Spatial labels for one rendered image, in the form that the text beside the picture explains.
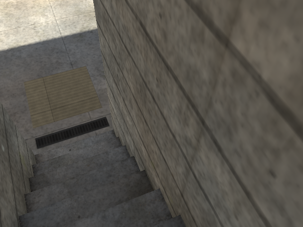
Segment stairs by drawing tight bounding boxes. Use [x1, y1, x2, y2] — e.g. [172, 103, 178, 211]
[19, 130, 186, 227]

